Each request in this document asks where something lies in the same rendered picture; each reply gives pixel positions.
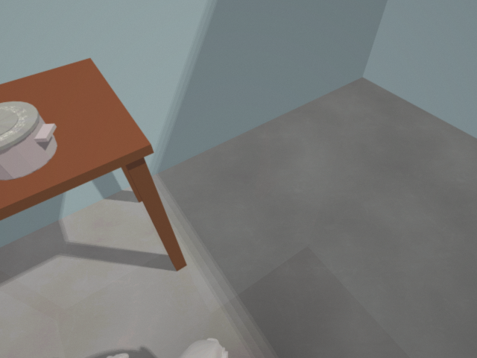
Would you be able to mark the lid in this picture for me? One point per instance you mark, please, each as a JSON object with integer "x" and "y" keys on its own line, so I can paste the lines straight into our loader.
{"x": 17, "y": 120}

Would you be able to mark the table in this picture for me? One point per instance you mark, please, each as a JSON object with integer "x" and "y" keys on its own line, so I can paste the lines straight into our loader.
{"x": 95, "y": 135}

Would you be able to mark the pot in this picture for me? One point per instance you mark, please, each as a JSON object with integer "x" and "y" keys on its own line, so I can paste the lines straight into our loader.
{"x": 29, "y": 154}

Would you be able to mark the robot left thigh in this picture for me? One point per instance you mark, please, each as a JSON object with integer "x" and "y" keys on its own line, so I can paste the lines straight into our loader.
{"x": 204, "y": 349}

